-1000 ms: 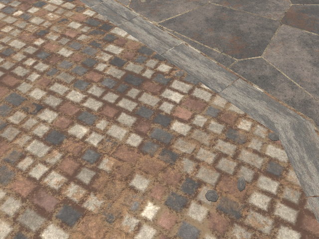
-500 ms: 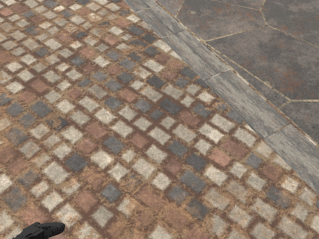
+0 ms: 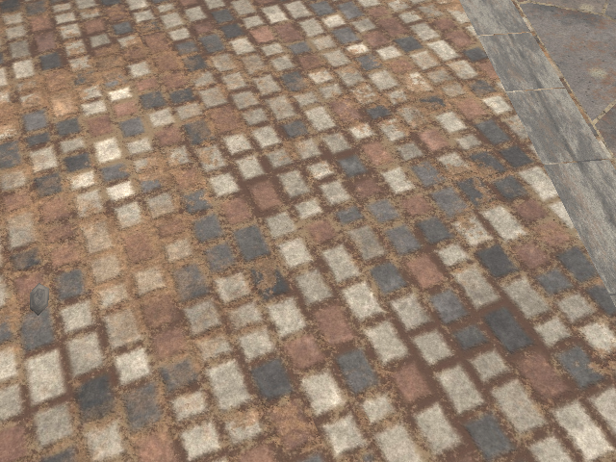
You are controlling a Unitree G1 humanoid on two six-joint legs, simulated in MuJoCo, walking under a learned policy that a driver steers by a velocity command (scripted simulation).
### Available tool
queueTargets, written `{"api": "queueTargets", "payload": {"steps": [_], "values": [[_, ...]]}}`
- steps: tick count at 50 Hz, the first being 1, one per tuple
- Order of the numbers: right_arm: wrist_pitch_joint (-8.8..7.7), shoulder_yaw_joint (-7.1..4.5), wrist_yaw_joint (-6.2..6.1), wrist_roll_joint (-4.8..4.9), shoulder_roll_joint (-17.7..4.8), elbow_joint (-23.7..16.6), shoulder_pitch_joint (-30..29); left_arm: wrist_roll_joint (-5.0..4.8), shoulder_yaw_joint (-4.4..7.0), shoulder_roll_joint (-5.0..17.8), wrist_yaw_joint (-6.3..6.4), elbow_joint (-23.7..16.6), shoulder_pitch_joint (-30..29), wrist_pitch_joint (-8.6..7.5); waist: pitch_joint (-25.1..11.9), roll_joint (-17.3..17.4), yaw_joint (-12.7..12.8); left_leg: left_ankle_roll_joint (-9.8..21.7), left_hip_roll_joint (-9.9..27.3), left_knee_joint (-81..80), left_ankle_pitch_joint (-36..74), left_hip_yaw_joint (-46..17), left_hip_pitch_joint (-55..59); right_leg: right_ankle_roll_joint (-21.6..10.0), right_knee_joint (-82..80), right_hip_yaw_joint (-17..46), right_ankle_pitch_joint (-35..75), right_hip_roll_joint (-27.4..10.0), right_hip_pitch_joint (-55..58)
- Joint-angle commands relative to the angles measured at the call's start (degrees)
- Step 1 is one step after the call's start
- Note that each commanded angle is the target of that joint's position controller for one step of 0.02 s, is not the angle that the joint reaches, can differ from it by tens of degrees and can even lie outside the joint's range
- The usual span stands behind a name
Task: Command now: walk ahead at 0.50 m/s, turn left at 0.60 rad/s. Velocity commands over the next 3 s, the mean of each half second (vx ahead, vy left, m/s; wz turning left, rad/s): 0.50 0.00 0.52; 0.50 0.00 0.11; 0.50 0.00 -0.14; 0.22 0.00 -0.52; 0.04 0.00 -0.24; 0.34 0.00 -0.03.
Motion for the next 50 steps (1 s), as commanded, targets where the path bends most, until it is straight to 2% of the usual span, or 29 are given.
{"api": "queueTargets", "payload": {"steps": [1,4,6,7,8,9,10,11,12,13,14,15,18,23,26,29,32,33,34,35,36,37,38,39,40,41,43,46,50], "values": [[-1.07,0.38,1.19,-0.02,-0.79,-5.21,-5.67,-0.43,2.05,9.77,0.43,-3.59,-3.06,-0.41,1.24,-5.47,-0.01,0.67,-0.20,-7.45,5.90,2.61,1.15,-7.67,-5.87,3.88,18.38,-15.01,-0.05],[-0.98,0.26,2.13,0.15,-1.33,-7.04,-8.85,-1.31,2.48,11.31,0.40,-2.43,-1.21,0.63,2.49,-5.77,0.20,2.46,-1.35,-11.94,2.44,4.74,1.76,-6.66,-3.78,1.58,23.62,-16.74,4.61],[-0.71,-0.65,2.39,-0.19,-3.15,-7.46,-7.25,-1.91,2.98,13.04,0.69,-2.38,-1.54,1.35,0.46,-7.37,-2.09,4.70,-4.42,-13.23,-3.34,7.55,6.79,-5.54,2.34,-0.59,40.91,-17.10,7.12],[-0.46,-1.50,2.32,-0.35,-4.69,-6.91,-3.79,-2.20,3.27,13.96,0.94,-2.49,-1.77,1.77,-2.06,-8.31,-4.50,6.09,-6.61,-13.44,-6.16,9.05,11.97,-4.97,8.51,-1.61,50.27,-16.92,7.54],[-0.24,-2.91,2.02,-0.27,-6.93,-4.99,3.90,-2.47,3.23,14.07,1.17,-2.73,-2.62,2.19,-6.08,-7.63,-9.16,8.04,-9.03,-16.35,-4.63,9.96,22.34,-3.77,18.78,-3.14,53.83,-15.68,4.96],[0.27,-4.86,1.05,-0.07,-10.46,-2.10,14.26,-1.84,2.51,12.43,1.46,-3.14,-2.39,2.12,-11.10,-4.89,-14.15,10.46,-8.68,-18.51,-2.38,6.00,39.35,-1.56,33.61,-3.67,44.89,-13.66,-5.63],[0.26,-5.96,0.07,0.50,-17.25,-1.62,15.27,1.07,-0.07,4.49,0.86,-6.33,1.82,1.23,-14.89,11.12,-9.12,19.00,6.51,-20.17,-6.77,-22.01,59.41,2.00,55.03,-2.65,-5.76,-4.75,-31.80],[-0.89,-4.84,0.48,0.18,-15.41,-4.02,15.81,0.02,-0.63,5.78,0.14,-7.73,-0.83,-0.98,-25.21,9.31,-10.36,25.41,13.56,-30.07,-16.98,-45.64,64.69,2.31,65.42,11.74,-21.33,0.94,-40.77],[-1.81,-3.53,0.91,-0.37,-11.29,-3.22,14.43,-2.35,0.51,9.93,-0.49,-9.40,-7.12,-2.25,-18.37,4.24,-12.08,21.66,11.89,-32.25,-15.15,-38.07,60.72,1.31,65.54,14.70,-16.03,-2.37,-46.13],[-2.34,-3.01,0.91,-0.34,-9.79,-2.88,12.00,-2.46,0.08,9.20,-0.53,-10.05,-8.62,-2.99,-12.16,1.95,-10.11,19.62,9.50,-32.39,-11.02,-30.58,52.56,0.46,60.79,14.14,-11.05,-4.59,-45.33],[-2.49,-2.47,0.82,-0.34,-8.24,-3.18,7.98,-1.06,0.13,8.83,-0.10,-9.29,-8.49,-3.15,-8.33,-1.46,-7.34,17.82,7.05,-32.66,-4.93,-25.00,44.32,0.83,55.64,14.06,-7.83,-6.54,-41.87],[-2.59,-1.87,0.61,-0.87,-6.71,-3.94,5.19,-0.13,0.56,9.49,0.06,-8.82,-7.47,-2.69,-6.78,-0.55,-5.21,17.10,5.29,-33.65,0.78,-21.24,38.44,1.26,52.09,14.37,-5.61,-7.81,-37.70],[-3.02,-1.38,-0.14,-1.18,-6.00,-3.49,3.73,0.41,0.26,7.65,-0.25,-7.59,-5.09,-0.74,-5.78,0.20,-3.20,17.38,3.98,-36.17,10.03,-15.51,30.15,3.61,46.53,12.54,-2.10,-8.33,-32.69],[-3.15,-1.40,-1.31,-0.99,-7.37,-0.14,7.57,0.26,-1.23,4.22,-0.60,-9.54,-14.31,-0.32,-2.20,1.02,-6.85,13.82,0.32,-37.70,6.67,-7.53,26.32,5.07,27.18,11.10,16.25,-6.48,-30.73],[-3.25,-1.45,-1.22,-0.66,-8.20,2.00,10.67,-0.58,-1.39,4.39,-1.26,-10.80,-19.24,-0.73,-0.37,1.40,-9.17,13.03,1.78,-37.82,0.81,-8.50,27.58,4.24,20.14,10.99,21.64,-4.88,-28.88],[-2.88,-1.49,-1.24,-0.41,-8.18,3.89,12.85,-0.65,-1.04,5.63,-2.00,-12.00,-21.41,-1.22,0.88,1.65,-9.61,12.58,4.86,-34.73,1.75,-11.08,34.25,2.05,16.16,11.79,17.83,-4.42,-31.59],[-2.07,-1.71,-1.48,-0.51,-8.55,4.95,12.77,-0.52,-0.48,6.81,-2.33,-11.65,-18.25,-1.55,0.13,3.36,-7.49,10.95,6.59,-30.58,10.33,-12.47,39.03,-0.65,14.08,10.62,10.65,-3.27,-28.31],[-1.81,-1.59,-1.52,-0.48,-8.43,4.87,11.69,-0.34,0.19,7.79,-2.11,-10.47,-13.80,-1.68,-2.29,3.17,-4.75,9.79,4.82,-25.58,19.08,-10.94,39.04,-2.03,12.19,8.85,10.36,-1.67,-21.79],[-1.65,-0.93,-1.55,-0.93,-6.95,4.62,11.63,-0.01,1.25,9.99,-1.76,-8.57,-6.26,-1.80,-8.35,1.76,-1.34,8.12,1.51,-15.64,22.94,-8.23,36.14,-4.18,13.17,9.64,12.79,-2.99,-9.87],[-1.82,0.27,-1.71,-2.07,-4.07,3.40,14.12,0.62,2.14,13.98,-1.57,-7.66,2.68,-1.79,-17.84,-5.71,0.70,5.41,-3.71,2.29,8.90,-5.06,23.88,-9.23,15.66,22.77,14.14,-13.72,8.38],[-2.80,1.27,-1.53,-0.66,-0.37,3.57,20.58,0.16,2.79,15.59,-2.09,-5.45,6.61,-1.21,-22.95,-22.06,-1.36,1.66,-11.86,19.18,-26.94,-3.17,4.59,-16.64,6.71,48.60,-1.59,-22.80,22.64],[-3.29,0.34,-1.35,0.17,-5.91,3.94,16.46,-1.38,1.36,10.31,-2.18,-5.65,6.21,-1.08,-18.32,-14.59,0.74,1.92,-8.82,24.86,-27.96,-7.60,-2.44,-14.85,2.83,51.15,-13.76,-22.20,20.92],[-3.54,-0.23,-1.16,0.65,-7.80,2.42,10.08,-1.19,0.70,8.39,-1.85,-6.27,2.09,-0.80,-10.50,-9.68,0.80,2.22,-5.90,24.72,-22.61,-5.34,-5.07,-12.57,1.80,42.91,-12.70,-20.59,13.65],[-3.73,-0.03,-1.25,-0.07,-7.21,1.63,6.54,-0.32,0.35,7.89,-1.71,-6.91,-1.19,-0.52,-6.23,-5.43,-0.38,2.23,-3.39,22.24,-17.98,-3.20,-3.57,-11.60,0.71,37.07,-6.41,-18.40,6.16],[-3.80,-0.17,-1.23,-0.81,-6.48,1.32,5.30,0.22,0.00,6.96,-1.68,-7.05,-3.08,-0.50,-3.52,-4.91,-1.78,2.01,-1.65,18.81,-14.97,-2.71,-1.81,-11.72,-0.66,33.27,-0.40,-16.53,0.68],[-3.65,-0.21,-1.12,-0.87,-5.64,1.65,6.43,0.65,-0.38,6.10,-1.57,-7.11,-4.05,-0.67,-3.43,-6.48,-3.37,1.78,-0.39,16.74,-13.10,-2.68,1.36,-11.49,-1.81,30.14,4.23,-14.94,-2.37],[-3.09,0.12,-1.08,-0.78,-3.65,2.47,8.22,0.06,-0.47,5.83,-1.47,-6.54,-3.96,-0.99,-3.80,-7.80,-4.52,0.92,0.20,13.26,-12.17,-1.51,3.51,-11.99,-3.74,25.74,9.36,-13.51,-4.63],[-2.84,0.68,-1.22,-1.37,-2.35,1.01,3.72,-0.41,0.15,8.10,-0.98,-5.29,-2.53,-1.03,-1.86,-6.25,-3.90,-0.71,1.02,4.99,-6.57,-0.34,0.57,-12.80,-6.14,21.48,15.72,-13.59,-5.45],[-3.61,1.39,-0.50,-1.15,-0.77,-0.31,-3.42,-0.91,0.32,9.03,-0.42,-3.80,-0.03,-0.32,-0.67,-6.06,-1.51,-0.92,-0.30,-9.44,6.23,1.39,3.25,-10.38,-6.77,15.20,17.97,-10.86,-5.26]]}}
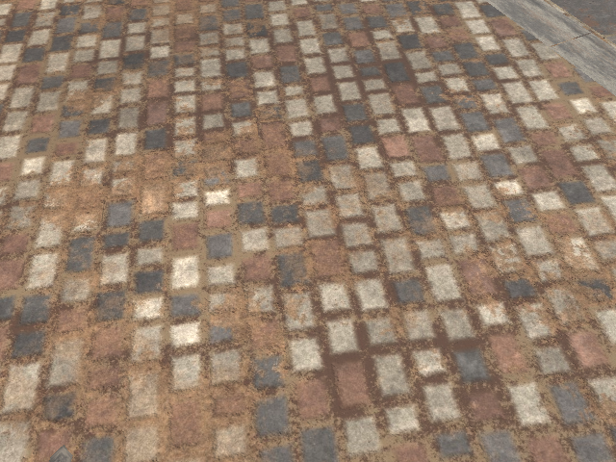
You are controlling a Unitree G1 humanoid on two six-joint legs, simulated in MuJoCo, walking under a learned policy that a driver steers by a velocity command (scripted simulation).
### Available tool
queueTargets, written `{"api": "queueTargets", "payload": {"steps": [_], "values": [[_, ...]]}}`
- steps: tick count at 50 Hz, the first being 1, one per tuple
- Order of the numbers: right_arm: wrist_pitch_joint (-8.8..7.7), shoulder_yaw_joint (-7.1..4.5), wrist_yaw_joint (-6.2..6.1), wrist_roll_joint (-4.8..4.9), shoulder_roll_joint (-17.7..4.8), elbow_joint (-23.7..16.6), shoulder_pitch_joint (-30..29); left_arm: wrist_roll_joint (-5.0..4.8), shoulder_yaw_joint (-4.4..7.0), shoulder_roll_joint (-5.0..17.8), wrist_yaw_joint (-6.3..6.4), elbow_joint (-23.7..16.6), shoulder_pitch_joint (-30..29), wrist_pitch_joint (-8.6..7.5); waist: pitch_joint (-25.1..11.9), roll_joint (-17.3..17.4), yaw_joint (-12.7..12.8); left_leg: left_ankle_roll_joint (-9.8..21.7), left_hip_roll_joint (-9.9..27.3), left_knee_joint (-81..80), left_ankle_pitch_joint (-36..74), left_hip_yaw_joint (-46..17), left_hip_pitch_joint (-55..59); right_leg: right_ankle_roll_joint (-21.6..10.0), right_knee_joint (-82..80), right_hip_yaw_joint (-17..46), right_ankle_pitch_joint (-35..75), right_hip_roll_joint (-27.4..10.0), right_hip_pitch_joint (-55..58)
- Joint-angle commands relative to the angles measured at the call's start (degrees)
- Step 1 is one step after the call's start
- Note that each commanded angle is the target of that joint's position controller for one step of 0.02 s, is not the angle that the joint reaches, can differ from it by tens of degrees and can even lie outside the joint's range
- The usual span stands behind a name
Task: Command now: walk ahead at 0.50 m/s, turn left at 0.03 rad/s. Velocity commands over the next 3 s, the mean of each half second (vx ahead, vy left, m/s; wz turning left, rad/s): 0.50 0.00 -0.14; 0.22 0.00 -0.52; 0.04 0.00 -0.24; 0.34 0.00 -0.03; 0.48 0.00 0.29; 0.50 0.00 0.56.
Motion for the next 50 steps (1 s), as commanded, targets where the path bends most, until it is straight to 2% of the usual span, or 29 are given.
{"api": "queueTargets", "payload": {"steps": [1,4,7,9,10,11,12,13,14,15,16,18,20,23,26,28,32,34,35,36,37,38,39,40,41,42,45,47,50], "values": [[-1.23,-0.03,0.60,0.22,-1.71,-4.47,-5.44,-0.57,2.39,10.26,0.62,-2.94,-1.02,-0.56,1.02,-5.63,0.13,-0.28,-1.11,-9.33,9.15,1.72,2.31,-7.92,-6.52,6.84,14.47,-13.54,-1.52],[-1.70,0.02,1.47,0.73,-1.94,-5.91,-10.20,-0.84,2.48,10.64,0.77,-1.13,2.20,0.22,2.39,-5.65,1.61,0.40,-2.24,-14.05,10.36,2.06,2.49,-7.77,-5.37,7.28,14.12,-15.48,2.18],[-2.06,-0.29,2.34,0.80,-3.04,-6.93,-11.75,-1.06,2.88,11.41,1.17,0.05,2.93,1.26,2.65,-6.31,0.57,2.41,-3.01,-17.26,5.13,1.80,2.54,-6.65,-2.12,8.08,18.51,-18.08,7.81],[-2.17,-1.23,2.36,0.50,-5.06,-5.74,-6.87,-1.09,3.22,12.49,1.51,0.06,1.52,1.77,-0.59,-7.33,-2.91,4.29,-5.20,-18.85,1.69,3.64,10.66,-5.32,4.13,7.03,31.58,-17.71,9.24],[-2.13,-2.45,1.99,0.28,-7.17,-3.40,0.69,-1.02,2.97,11.98,1.65,-0.11,0.68,2.05,-5.38,-6.56,-6.95,5.99,-6.56,-20.31,2.80,5.06,21.55,-3.94,12.85,4.86,38.17,-15.27,7.32],[-2.01,-3.63,1.33,-0.35,-10.32,-1.28,10.47,-0.21,1.90,9.66,1.72,-1.20,0.67,1.95,-13.06,-4.06,-10.98,9.04,-0.36,-17.56,4.41,-1.10,39.06,-2.10,26.81,3.69,29.56,-12.60,-2.71],[-1.63,-5.00,0.93,-1.04,-16.19,-0.34,15.75,0.28,-0.32,2.81,1.30,-2.69,7.38,0.87,-21.84,9.79,-9.17,17.86,15.00,-19.47,-3.34,-26.47,61.69,2.16,49.64,0.89,-1.18,-2.90,-26.57],[-1.35,-3.76,0.93,-0.28,-11.14,-0.14,16.90,-0.71,0.25,5.76,0.96,-1.46,6.17,-0.23,-24.60,10.89,-10.79,19.20,17.48,-26.54,-11.39,-37.81,61.66,2.02,57.61,8.63,-22.50,-1.94,-34.01],[-1.37,-2.75,0.74,-0.01,-8.53,-0.16,12.99,-2.36,1.72,10.34,0.69,-3.02,0.77,-0.73,-14.14,6.78,-10.62,16.05,15.52,-28.23,-13.72,-29.02,53.61,1.42,60.16,9.19,-19.24,-5.07,-38.41],[-1.41,-2.22,0.61,-0.06,-7.00,-0.38,9.12,-2.45,1.78,10.14,0.74,-3.88,-2.69,-0.80,-8.71,3.87,-8.95,14.11,13.16,-29.99,-11.64,-21.52,45.36,1.36,57.95,7.62,-13.93,-7.90,-37.67],[-1.62,-1.68,0.77,-0.24,-5.18,-0.18,5.93,-1.74,1.94,9.43,0.89,-4.07,-4.19,-0.45,-4.54,2.39,-7.27,13.05,10.86,-32.47,-8.55,-16.34,38.40,1.79,54.71,7.06,-10.31,-9.46,-36.09],[-2.71,-1.38,1.07,-0.89,-3.56,0.28,2.71,-1.39,2.16,7.47,1.11,-2.96,-1.33,1.22,-2.23,4.17,-4.03,11.83,8.29,-36.40,-2.74,-9.11,30.20,2.57,51.87,7.69,-5.53,-11.47,-29.80],[-3.55,-1.79,1.05,-1.09,-4.29,1.43,1.69,-1.43,2.03,5.52,1.32,-2.84,-0.59,2.53,-0.95,3.22,-2.68,12.45,8.25,-38.97,1.75,-4.09,26.92,3.57,50.79,7.80,-2.70,-11.65,-29.50],[-3.82,-2.17,0.41,-1.41,-5.29,3.26,2.67,-1.06,2.25,5.14,1.39,-4.38,-4.40,2.87,0.89,1.50,-3.20,12.04,7.52,-39.90,7.14,2.11,28.19,4.43,44.08,8.85,5.48,-11.33,-33.66],[-3.46,-2.30,-0.23,-1.16,-6.47,4.24,3.19,-0.86,1.84,3.95,0.31,-5.85,-9.19,2.18,1.80,0.61,-4.77,10.34,5.90,-40.27,9.51,7.93,29.66,3.94,32.82,5.96,14.61,-10.47,-32.22],[-2.78,-2.42,-0.84,-0.92,-7.40,5.00,4.02,-0.23,1.30,2.74,-0.51,-7.92,-14.05,1.92,3.67,-0.46,-6.35,9.67,5.96,-38.69,17.31,11.06,30.48,3.54,26.33,2.61,17.28,-9.41,-30.75],[-0.28,-3.07,-1.87,0.36,-9.57,6.33,5.94,0.05,1.73,3.58,-2.27,-11.32,-16.21,2.09,1.60,1.30,-6.33,8.22,8.23,-30.24,32.64,13.04,38.77,1.73,21.05,-0.80,11.91,-6.84,-29.52],[0.94,-3.61,-2.65,1.16,-10.84,5.61,4.26,0.23,2.89,5.96,-2.80,-11.27,-11.62,2.32,-1.70,3.09,-3.32,6.79,8.41,-21.70,44.07,13.31,40.93,-0.22,20.48,-2.99,5.68,-3.67,-24.04],[1.49,-3.69,-2.92,1.28,-10.87,5.16,3.40,0.14,4.01,8.09,-2.70,-10.23,-6.23,2.31,-4.54,2.57,-0.46,5.58,7.30,-13.69,44.99,13.67,40.24,-1.63,18.32,-3.40,5.70,-1.80,-17.86],[1.56,-3.29,-2.91,1.32,-9.90,4.75,2.87,0.30,5.38,10.79,-1.81,-8.79,0.33,2.21,-7.92,-0.04,3.25,2.93,4.16,-1.62,37.81,14.75,35.90,-3.63,12.17,-2.05,14.24,-0.79,-7.64],[1.01,-1.62,-2.37,-1.46,-4.82,3.51,6.67,0.34,6.32,16.09,-0.17,-8.94,2.07,2.64,-13.44,-12.09,0.85,-0.55,-1.06,16.34,0.11,14.57,20.75,-7.83,15.70,13.09,40.88,-12.27,8.44],[0.08,-0.21,-1.17,-1.99,-2.33,2.12,13.16,1.52,6.27,19.22,-0.12,-12.06,-1.74,2.45,-23.80,-18.42,-4.09,-3.78,-12.09,36.12,-36.86,4.91,2.70,-22.99,13.87,41.41,49.35,-26.85,23.70],[-0.42,-1.51,-0.32,-0.61,-8.18,3.18,9.22,0.94,5.53,14.90,-0.50,-13.60,-2.42,2.83,-27.52,-7.33,0.64,-2.56,-8.13,37.71,-33.00,-4.37,1.38,-21.13,10.82,37.06,40.56,-24.34,21.47],[-0.34,-1.62,-0.31,0.87,-8.45,1.22,4.00,0.34,4.78,12.37,-0.49,-14.07,-5.82,2.81,-19.71,-5.70,0.01,-1.48,-6.30,34.76,-27.98,-3.27,-1.03,-18.17,9.45,29.75,33.27,-21.30,14.66],[0.11,-1.55,-1.11,0.24,-7.39,1.56,2.43,-0.47,4.38,10.59,-0.22,-13.80,-8.32,3.04,-12.62,-0.80,-1.88,-1.69,-4.12,29.66,-24.20,-2.35,-1.48,-14.95,7.68,25.08,27.39,-18.03,6.11],[0.91,-1.89,-1.86,-0.51,-8.01,1.55,2.00,-0.69,3.99,9.29,0.26,-14.12,-10.16,3.40,-9.35,-1.67,-3.20,-1.94,-2.87,25.40,-21.74,-2.38,0.62,-13.64,6.15,22.83,23.91,-16.41,-0.78],[2.37,-1.76,-2.28,-0.81,-6.30,1.70,4.30,0.84,4.36,10.26,0.92,-15.18,-11.70,3.98,-8.22,-5.98,-5.70,-3.05,-4.03,17.71,-18.78,-1.30,7.73,-12.88,4.19,19.84,24.57,-13.13,-10.73],[2.53,-1.49,-2.67,-0.97,-5.51,1.51,3.51,0.59,4.80,11.33,1.68,-15.23,-11.02,4.28,-9.69,-6.27,-5.37,-4.19,-4.81,12.35,-16.92,-1.47,7.93,-12.59,4.99,19.54,25.44,-12.55,-10.71],[3.03,-1.38,-2.71,-0.69,-5.44,0.89,1.00,-0.06,5.00,11.74,2.79,-15.85,-11.58,5.50,-10.57,-7.47,-4.46,-5.01,-5.45,6.36,-12.02,-2.44,8.90,-10.58,4.97,21.07,12.61,-11.14,-11.44]]}}
Over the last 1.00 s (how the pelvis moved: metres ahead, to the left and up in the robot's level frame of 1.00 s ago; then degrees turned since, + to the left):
0.57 0.08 0.00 17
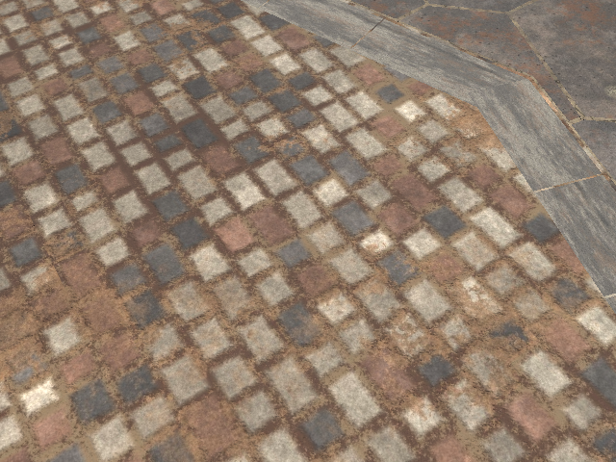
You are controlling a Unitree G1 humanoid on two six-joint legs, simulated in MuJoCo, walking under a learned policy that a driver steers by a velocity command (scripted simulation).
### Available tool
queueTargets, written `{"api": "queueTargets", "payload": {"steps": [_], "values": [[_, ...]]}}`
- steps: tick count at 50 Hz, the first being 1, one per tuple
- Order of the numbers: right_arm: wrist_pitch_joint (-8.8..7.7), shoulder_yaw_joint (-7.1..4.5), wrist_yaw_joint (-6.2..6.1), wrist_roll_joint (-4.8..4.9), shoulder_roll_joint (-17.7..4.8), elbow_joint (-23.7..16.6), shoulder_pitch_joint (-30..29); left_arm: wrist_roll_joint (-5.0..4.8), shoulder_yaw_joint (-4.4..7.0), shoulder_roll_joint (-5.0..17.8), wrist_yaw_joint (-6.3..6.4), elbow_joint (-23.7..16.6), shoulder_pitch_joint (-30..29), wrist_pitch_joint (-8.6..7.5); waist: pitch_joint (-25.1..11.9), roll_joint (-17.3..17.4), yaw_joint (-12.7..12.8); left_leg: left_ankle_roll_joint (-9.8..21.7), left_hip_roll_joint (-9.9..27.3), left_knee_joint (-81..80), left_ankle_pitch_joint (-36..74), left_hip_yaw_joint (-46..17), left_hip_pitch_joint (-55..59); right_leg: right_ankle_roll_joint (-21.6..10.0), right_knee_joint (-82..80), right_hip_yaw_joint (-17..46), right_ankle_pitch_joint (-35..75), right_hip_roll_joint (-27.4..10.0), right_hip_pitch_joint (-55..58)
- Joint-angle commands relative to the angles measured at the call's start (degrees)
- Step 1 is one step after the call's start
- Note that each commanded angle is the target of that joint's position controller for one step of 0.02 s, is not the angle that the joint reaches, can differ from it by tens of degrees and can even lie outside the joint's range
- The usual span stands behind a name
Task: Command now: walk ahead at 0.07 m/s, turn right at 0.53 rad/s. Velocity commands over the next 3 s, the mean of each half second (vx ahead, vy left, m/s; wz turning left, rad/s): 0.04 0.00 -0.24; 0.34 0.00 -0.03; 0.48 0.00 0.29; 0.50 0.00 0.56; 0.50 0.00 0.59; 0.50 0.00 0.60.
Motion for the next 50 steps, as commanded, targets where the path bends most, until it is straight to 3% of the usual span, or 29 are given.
{"api": "queueTargets", "payload": {"steps": [1,4,7,8,9,10,11,12,13,15,18,20,21,23,24,25,26,28,30,32,34,35,36,37,38,39,42,46,50], "values": [[0.38,-1.20,-0.20,0.30,-4.38,-1.46,5.11,-0.22,2.62,9.25,1.31,-4.97,-2.29,0.31,-12.88,-6.72,-1.95,-0.91,-1.19,-4.62,4.88,1.04,6.18,-8.64,-6.77,14.34,2.48,-13.28,6.16],[0.07,-1.09,0.26,0.51,-4.31,-1.98,3.73,0.32,2.12,8.04,1.29,-4.76,-2.02,0.87,-11.50,-8.99,-0.71,-0.53,-1.02,-9.94,5.15,1.62,9.08,-7.87,-6.16,15.65,-3.06,-13.20,5.29],[-0.96,-1.11,1.06,0.54,-4.24,-2.28,4.23,0.33,1.35,6.81,0.88,-4.26,-1.54,1.12,-11.25,-9.74,-0.73,1.17,-1.27,-18.78,5.02,2.75,13.32,-7.15,-2.42,17.79,1.67,-13.97,7.54],[-1.40,-1.06,1.44,0.41,-3.69,-1.86,5.74,0.03,0.90,6.08,0.85,-4.16,-2.00,1.24,-10.97,-9.48,-2.00,2.34,-1.46,-26.04,9.62,3.61,17.39,-5.86,-0.65,17.55,2.71,-13.11,7.00],[-1.72,-1.24,1.67,-0.24,-4.62,-1.92,6.24,-0.06,0.41,4.78,0.85,-3.41,0.06,1.20,-10.14,-7.73,-2.08,4.03,0.85,-32.36,15.51,1.76,21.54,-3.22,1.38,16.53,-0.22,-11.09,5.49],[-1.76,-1.83,1.51,-1.53,-8.62,-2.78,6.21,0.87,-0.37,2.35,0.83,-3.29,2.67,0.96,-10.50,2.04,0.06,7.69,11.15,-35.99,22.95,-8.37,25.21,0.60,10.29,10.71,-11.32,-5.76,2.10],[-1.39,-2.02,1.48,-2.70,-9.78,-1.96,3.86,0.41,0.05,3.06,0.71,-4.67,3.08,0.50,-7.28,15.08,3.01,16.24,17.64,-37.23,28.51,-17.39,21.41,3.35,13.76,3.07,-24.09,0.00,-2.45],[-1.59,-1.20,1.52,-2.40,-6.14,-3.22,2.79,1.03,0.92,7.07,0.89,-4.11,1.14,0.17,-7.51,12.82,-0.06,19.70,18.81,-38.30,27.74,-19.15,20.09,5.71,21.61,3.50,-27.86,-2.39,-1.73],[-1.70,-1.25,1.46,-1.63,-6.09,-2.99,3.18,0.32,1.80,8.68,0.93,-3.73,-0.16,0.24,-7.32,10.37,-0.96,19.10,17.03,-37.34,27.67,-16.86,21.70,6.64,26.75,3.09,-27.28,-2.24,-3.13],[-1.70,-1.44,1.23,0.06,-6.71,-2.51,2.68,0.34,1.70,6.69,1.33,-2.34,0.28,1.24,-6.96,7.65,-1.00,17.11,14.55,-35.33,30.07,-12.63,24.38,8.67,31.17,3.48,-25.15,-3.56,-5.22],[-0.63,-0.90,1.33,0.19,-4.63,-1.58,1.70,-0.09,-0.13,1.28,1.01,-1.31,0.31,1.54,-7.74,8.62,-0.69,14.62,9.20,-33.07,35.89,-4.79,24.70,9.95,20.56,-1.02,-22.47,-5.12,0.82],[0.09,-0.92,1.41,0.19,-4.64,-0.64,3.79,-0.59,-0.37,0.81,0.85,-1.00,-1.18,1.42,-8.92,10.69,-2.38,14.99,8.75,-31.97,37.49,-4.46,26.92,9.98,11.33,-2.82,-18.46,-5.26,4.68],[0.33,-0.88,1.48,0.50,-4.74,-0.32,3.82,-0.77,-0.21,1.10,0.79,-0.26,-0.33,1.45,-9.12,10.74,-1.84,14.76,8.40,-31.25,36.27,-4.36,27.19,9.54,4.92,-3.62,-13.88,-5.11,7.35],[0.04,-0.45,1.73,0.93,-3.77,0.76,5.91,-0.14,-0.15,2.00,0.67,1.32,1.43,1.50,-9.85,8.74,-1.47,11.77,7.00,-32.12,23.96,-4.18,24.47,7.37,-6.41,-3.21,-3.04,-5.50,15.92],[-0.59,0.03,2.15,0.15,-2.97,1.09,6.53,0.45,0.08,4.18,0.93,1.11,1.74,1.64,-10.34,5.08,-1.95,8.95,5.58,-31.82,13.33,-3.01,19.73,5.66,-4.41,0.15,-0.23,-9.04,20.81],[-1.28,0.14,2.66,-0.48,-2.52,1.23,8.21,0.36,0.97,7.72,1.13,1.68,1.73,1.87,-9.55,-2.45,-4.24,6.82,0.34,-30.59,1.97,2.08,16.37,2.57,-0.79,1.79,-7.37,-10.72,19.82],[-1.54,0.20,2.52,-0.17,-2.50,1.21,4.91,0.39,1.36,7.14,0.62,2.55,3.48,1.80,-7.82,-6.47,-1.34,4.75,-3.20,-25.94,-4.09,7.28,17.03,-0.30,-3.40,3.68,-25.06,-10.53,13.62],[-2.09,-0.24,2.08,0.84,-2.59,-0.20,0.62,0.76,1.30,7.91,0.51,2.95,5.10,0.66,-0.45,-11.18,0.44,4.12,-4.60,-16.90,-4.54,10.18,11.25,-4.20,-12.19,14.66,-38.75,-16.43,8.91],[-3.05,-0.60,2.19,1.67,-2.76,-0.76,1.08,-0.21,1.16,7.83,0.88,3.59,5.53,-0.88,3.78,-14.62,-0.07,6.39,-2.27,-13.58,-3.91,7.52,8.48,-6.53,-14.76,20.43,-38.09,-20.70,7.36],[-4.50,-0.63,3.05,2.32,-1.77,0.16,3.68,-0.90,0.79,6.79,0.98,3.42,3.71,-1.64,3.63,-13.93,-2.27,9.15,-1.51,-19.89,-3.58,7.41,12.90,-5.23,-13.20,17.33,-32.39,-19.73,6.71],[-5.07,-1.39,3.58,1.86,-2.59,3.85,10.72,-1.03,0.38,5.25,0.83,2.54,0.82,-1.91,0.61,-10.36,-5.69,9.72,-2.35,-27.32,4.86,7.13,28.21,-1.88,-7.61,10.38,-24.95,-14.80,0.66],[-5.06,-2.17,3.47,1.65,-5.06,5.41,16.13,-0.51,-0.44,2.52,0.79,1.48,-0.86,-2.35,-1.28,-4.07,-7.45,11.13,3.02,-31.68,2.37,-0.58,34.09,0.70,2.68,4.93,-20.55,-11.08,-3.56],[-5.13,-3.69,3.84,1.50,-11.06,6.63,20.95,-0.95,-0.88,0.20,1.07,-1.03,-1.50,-3.18,-2.56,12.11,-7.72,17.17,13.11,-40.49,-8.36,-20.39,39.75,4.51,19.37,-4.23,-20.09,-4.08,-12.83],[-5.46,-3.36,4.20,0.80,-10.38,6.30,22.24,-1.79,0.04,3.86,1.46,-1.96,-2.78,-4.07,-0.69,13.50,-8.93,22.57,20.31,-45.81,-11.29,-34.30,40.65,4.69,31.66,-0.88,-28.44,-4.66,-21.49],[-5.72,-2.38,3.88,0.73,-7.58,5.65,19.24,-2.49,0.66,5.29,1.14,-1.31,-1.36,-4.79,1.58,8.52,-6.60,22.09,20.12,-45.01,-11.09,-31.16,40.23,3.36,37.94,1.40,-25.32,-7.87,-25.21],[-5.75,-1.96,3.57,0.80,-6.15,4.78,17.26,-2.40,0.51,4.56,0.61,-0.17,-0.04,-5.28,1.37,6.50,-5.59,20.35,17.48,-45.09,-10.18,-25.63,40.16,2.27,39.26,0.67,-20.32,-9.65,-26.02],[-4.98,-1.09,3.08,0.69,-4.69,4.31,15.04,-1.07,0.45,2.87,-0.59,0.08,-1.70,-5.82,1.30,4.92,-4.62,16.74,12.75,-47.43,3.12,-13.29,36.93,2.39,32.92,-1.51,-10.36,-12.74,-23.07],[-4.14,-1.31,2.28,1.09,-6.67,4.92,16.08,-0.80,-0.92,-0.54,-1.73,-1.54,-6.99,-5.65,0.81,4.66,-5.71,16.06,9.02,-48.51,16.00,-2.16,32.17,5.23,16.95,-5.58,-1.42,-10.69,-15.08],[-3.81,-1.84,2.07,1.83,-8.75,6.26,18.55,-1.42,-1.15,0.45,-2.55,-3.10,-11.37,-5.61,1.99,5.35,-6.52,15.71,10.94,-48.81,16.39,-0.27,29.35,5.16,8.37,-6.21,4.88,-9.08,-8.24]]}}
Over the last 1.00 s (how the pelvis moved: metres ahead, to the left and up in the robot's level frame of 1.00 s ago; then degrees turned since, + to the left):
0.47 0.01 -0.01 -23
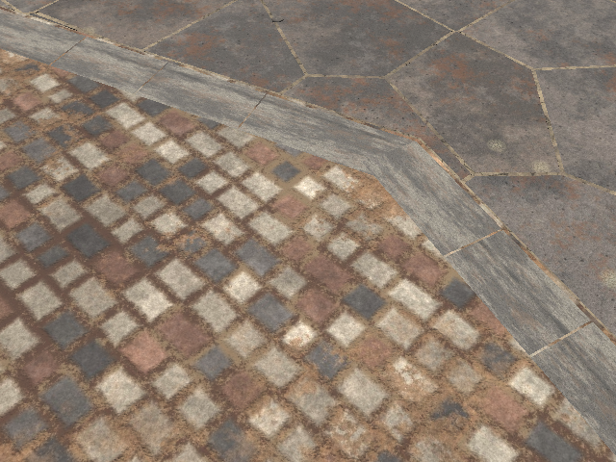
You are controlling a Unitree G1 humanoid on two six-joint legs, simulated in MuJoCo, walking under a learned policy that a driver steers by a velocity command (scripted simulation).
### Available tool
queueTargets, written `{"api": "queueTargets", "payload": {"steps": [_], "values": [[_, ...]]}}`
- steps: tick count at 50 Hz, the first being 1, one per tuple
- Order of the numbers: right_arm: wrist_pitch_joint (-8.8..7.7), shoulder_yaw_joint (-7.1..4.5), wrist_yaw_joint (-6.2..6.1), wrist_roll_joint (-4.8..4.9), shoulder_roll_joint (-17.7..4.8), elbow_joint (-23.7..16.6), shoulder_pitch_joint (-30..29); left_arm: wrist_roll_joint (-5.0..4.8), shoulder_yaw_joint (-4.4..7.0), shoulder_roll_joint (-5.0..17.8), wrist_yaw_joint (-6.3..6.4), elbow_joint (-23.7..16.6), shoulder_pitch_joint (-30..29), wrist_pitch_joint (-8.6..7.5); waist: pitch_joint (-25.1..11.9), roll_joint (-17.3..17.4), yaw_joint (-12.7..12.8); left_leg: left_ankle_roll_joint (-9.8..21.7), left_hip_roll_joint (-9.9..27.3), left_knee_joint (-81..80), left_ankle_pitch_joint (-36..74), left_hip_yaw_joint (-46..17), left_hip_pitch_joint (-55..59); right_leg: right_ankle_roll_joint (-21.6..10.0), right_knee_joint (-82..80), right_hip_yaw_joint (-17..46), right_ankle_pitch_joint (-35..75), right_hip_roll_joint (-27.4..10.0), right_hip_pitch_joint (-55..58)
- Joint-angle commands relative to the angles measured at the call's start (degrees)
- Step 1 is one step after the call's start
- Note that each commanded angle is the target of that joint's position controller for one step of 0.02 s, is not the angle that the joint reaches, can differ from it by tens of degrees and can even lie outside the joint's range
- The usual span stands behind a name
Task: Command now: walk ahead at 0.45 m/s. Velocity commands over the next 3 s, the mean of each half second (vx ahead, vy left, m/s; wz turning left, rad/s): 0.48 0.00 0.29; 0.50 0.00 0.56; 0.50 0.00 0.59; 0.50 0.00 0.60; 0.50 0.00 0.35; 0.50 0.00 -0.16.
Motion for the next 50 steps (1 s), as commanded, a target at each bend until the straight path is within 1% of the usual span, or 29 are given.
{"api": "queueTargets", "payload": {"steps": [1,3,4,5,6,7,8,9,10,11,12,14,17,19,24,29,32,33,34,35,36,37,38,39,40,41,44,46,50], "values": [[-0.46,-2.65,-0.43,0.75,-11.26,-2.29,-0.63,-0.40,0.13,2.96,-0.69,-6.05,-7.65,-0.97,4.94,7.66,0.88,9.27,14.53,-6.10,12.01,-7.51,-5.96,-0.73,-5.04,-0.69,4.24,1.29,2.61],[-0.14,-2.98,-0.47,0.93,-11.76,-1.96,-1.14,-0.32,0.62,4.66,-0.87,-6.19,-7.17,-1.10,4.80,7.42,2.45,8.27,16.04,-4.11,16.48,-7.31,-3.17,-2.56,-6.74,-0.52,2.42,1.61,4.29],[0.08,-3.13,-0.49,0.96,-12.13,-1.92,-1.42,-0.11,1.15,5.75,-0.77,-5.86,-5.24,-1.22,3.46,7.36,4.10,7.65,15.93,-0.72,24.14,-7.17,-2.69,-3.51,-7.52,-1.06,1.10,2.66,8.34],[0.37,-3.10,-0.52,0.94,-12.20,-1.92,-2.04,0.10,2.11,7.23,-0.43,-4.48,0.03,-1.23,0.04,6.88,7.55,6.48,14.23,6.48,33.49,-5.59,-3.28,-4.77,-8.71,-2.10,0.27,4.14,16.07],[0.56,-2.53,-0.56,0.45,-10.83,-2.16,-1.97,0.08,3.46,9.55,0.18,-1.76,9.50,-1.10,-6.14,5.88,12.03,4.81,11.18,18.10,35.84,-3.67,-8.01,-6.15,-8.23,-2.14,-0.44,4.16,29.46],[0.60,-0.90,-0.53,-1.36,-6.48,-3.78,-0.87,0.78,4.57,14.03,1.06,-0.20,19.76,-0.69,-15.86,-3.05,14.97,2.47,6.95,38.01,17.01,-1.47,-20.17,-9.28,-7.47,11.82,-5.23,-8.48,46.61],[-0.37,0.55,-0.46,0.37,-0.63,-4.30,6.46,1.68,4.42,16.41,0.40,0.28,20.18,-0.72,-22.99,-18.50,10.18,0.28,-2.17,55.03,-16.76,-5.09,-36.27,-16.28,-19.05,39.63,-24.42,-19.40,56.52],[-0.97,-1.27,-0.30,2.03,-8.06,-3.90,1.71,1.31,2.94,10.53,0.25,-0.23,17.28,-1.06,-15.79,-10.62,11.82,0.77,0.76,61.13,-15.06,-9.96,-41.58,-13.70,-24.11,39.85,-32.31,-17.98,49.81],[-1.19,-2.18,-0.24,2.68,-10.38,-5.59,-3.34,0.80,2.17,8.49,0.31,-0.17,13.11,-1.36,-7.95,-7.92,10.78,1.53,3.21,61.23,-9.51,-8.49,-44.07,-11.54,-24.55,30.77,-28.58,-16.74,42.63],[-1.11,-2.15,-0.59,2.06,-9.55,-5.66,-5.08,0.96,1.73,7.22,0.22,-0.15,9.42,-1.63,-4.74,-3.92,8.77,1.40,5.85,59.23,-4.49,-7.53,-41.79,-10.61,-25.42,23.74,-19.91,-14.51,35.92],[-0.74,-2.38,-0.72,1.19,-8.61,-5.39,-5.18,1.36,1.46,5.65,0.08,0.10,6.93,-2.00,-2.72,-3.79,7.13,1.09,7.49,56.37,-0.89,-7.87,-39.45,-10.00,-26.74,17.78,-13.59,-12.16,31.13],[0.68,-2.40,-0.57,1.40,-6.40,-4.43,-2.96,1.94,1.39,4.16,0.17,1.08,4.80,-3.02,-2.29,-4.81,4.96,0.54,9.07,54.63,2.60,-8.00,-34.69,-9.67,-29.56,10.48,-6.96,-9.99,26.60],[2.16,-2.42,-0.72,1.16,-4.86,-5.57,-5.43,1.94,1.85,5.04,0.55,3.09,5.09,-3.87,0.58,-2.37,4.48,-0.33,9.18,51.82,6.54,-8.47,-38.24,-10.49,-31.78,3.66,-0.21,-9.88,24.94],[2.18,-2.44,-0.60,0.95,-4.71,-6.80,-8.22,2.21,2.10,5.74,1.02,4.21,6.12,-3.73,1.99,-1.29,4.98,-0.94,8.85,46.89,11.40,-9.33,-41.81,-10.78,-32.49,0.55,2.08,-9.86,26.41],[1.34,-1.55,1.23,0.45,-3.34,-9.93,-16.71,1.79,2.49,7.94,2.02,5.85,8.22,-2.71,4.38,0.53,7.97,-0.78,7.85,31.61,21.20,-3.81,-41.85,-9.70,-33.32,-7.53,6.86,-9.34,29.97],[1.13,-0.86,3.21,0.68,-2.59,-14.96,-24.27,0.67,3.06,9.56,2.24,8.14,12.83,-0.36,5.95,0.74,10.30,1.66,6.38,23.74,16.15,0.96,-44.86,-9.05,-28.37,-11.33,16.85,-11.96,40.69],[1.56,-2.26,3.72,0.86,-5.32,-16.13,-20.49,0.19,3.64,12.11,2.82,7.54,11.25,1.05,0.62,-2.90,6.28,4.81,0.94,23.44,7.84,5.86,-35.01,-7.32,-17.29,-13.57,44.90,-12.08,43.39],[1.78,-3.38,3.56,1.01,-7.33,-15.22,-14.98,0.07,3.78,12.82,3.03,7.23,10.51,1.55,-2.73,-3.78,2.95,6.32,-1.34,23.50,5.47,6.79,-27.87,-6.70,-9.07,-13.98,50.89,-11.63,42.41],[1.92,-5.19,2.85,1.06,-10.39,-13.17,-5.96,-0.29,3.62,12.86,3.20,6.81,9.14,1.74,-7.34,-2.89,-2.22,8.61,-3.44,19.44,8.18,6.17,-14.37,-5.03,2.95,-14.90,47.99,-9.81,36.84],[2.73,-7.04,1.48,1.02,-15.16,-11.36,2.13,0.84,2.63,10.45,3.28,5.85,10.06,1.14,-12.39,3.40,-5.11,11.79,2.98,17.53,7.62,-5.69,3.10,-2.43,20.45,-14.66,26.90,-6.97,22.47],[2.31,-7.54,1.14,1.28,-19.93,-13.17,-1.79,1.85,0.13,2.40,2.34,2.46,14.07,-0.75,-17.43,17.63,2.41,24.23,17.98,10.38,-0.54,-40.57,21.25,1.62,42.86,-8.14,-26.12,6.91,-3.96],[1.51,-5.91,1.52,0.40,-14.87,-14.10,-0.31,0.00,0.82,7.36,1.30,1.57,8.57,-3.50,-22.82,9.29,-1.71,24.42,20.30,3.29,-5.13,-48.79,22.94,0.10,46.41,5.61,-27.54,5.92,-10.12],[0.72,-5.03,1.61,-0.14,-11.66,-13.73,-1.77,-1.98,1.18,8.99,0.82,-0.19,3.39,-4.62,-14.82,6.39,-1.86,21.02,18.40,2.78,-2.03,-39.43,16.92,-1.59,43.55,5.86,-22.97,2.97,-12.77],[0.14,-4.53,1.80,0.08,-10.10,-13.78,-5.39,-1.32,0.92,8.03,1.12,-0.27,3.18,-5.01,-8.31,0.76,1.66,18.62,15.63,2.74,4.84,-31.96,7.23,-2.02,36.82,5.51,-18.67,0.27,-10.72],[-0.11,-3.87,1.61,0.18,-7.85,-14.41,-8.91,0.39,1.32,8.51,1.56,0.60,3.43,-4.70,-6.07,0.41,3.72,17.07,13.27,2.35,10.66,-26.56,0.69,-1.61,31.26,5.31,-16.52,-1.68,-7.07],[-0.17,-3.50,1.32,-0.46,-7.32,-15.40,-10.84,1.03,1.62,8.82,1.50,0.93,4.63,-4.00,-4.48,1.89,5.39,16.75,11.79,1.20,15.20,-23.96,-4.55,-1.04,29.12,5.40,-14.83,-2.50,-3.37],[-0.39,-3.93,0.50,-0.10,-9.09,-15.47,-10.52,2.09,1.39,7.06,1.51,0.47,5.06,-2.20,-3.00,2.03,6.74,16.96,10.01,-0.85,22.83,-19.49,-11.94,1.97,21.77,3.61,-11.39,-2.28,-0.64],[-0.24,-4.35,-0.28,0.03,-10.57,-14.94,-8.97,2.18,0.81,5.77,1.68,-1.08,0.64,-1.76,-1.33,2.75,5.50,15.78,8.03,-1.16,23.13,-16.48,-14.66,3.60,13.54,2.74,-4.86,-1.27,-1.19],[0.59,-4.49,-0.97,0.42,-11.03,-13.82,-5.74,1.53,-0.01,4.25,0.99,-3.16,-7.65,-2.27,-0.73,5.60,1.84,11.62,4.71,0.49,14.75,-14.33,-17.65,3.90,-3.13,1.70,9.81,2.78,4.92]]}}
Over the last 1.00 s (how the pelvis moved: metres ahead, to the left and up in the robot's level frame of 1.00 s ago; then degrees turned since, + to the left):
0.18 0.03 0.01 -6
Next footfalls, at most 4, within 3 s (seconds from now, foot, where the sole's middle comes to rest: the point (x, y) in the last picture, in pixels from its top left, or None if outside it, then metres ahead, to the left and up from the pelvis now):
0.12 right None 0.25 -0.15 -0.78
0.70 left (233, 451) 0.52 0.12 -0.78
1.18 right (254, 309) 0.86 0.06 -0.78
1.68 left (96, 314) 0.88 0.45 -0.78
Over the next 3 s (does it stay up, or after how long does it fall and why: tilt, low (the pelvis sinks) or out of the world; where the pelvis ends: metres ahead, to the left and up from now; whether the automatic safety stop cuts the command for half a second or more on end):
stays up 1.12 0.92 0.00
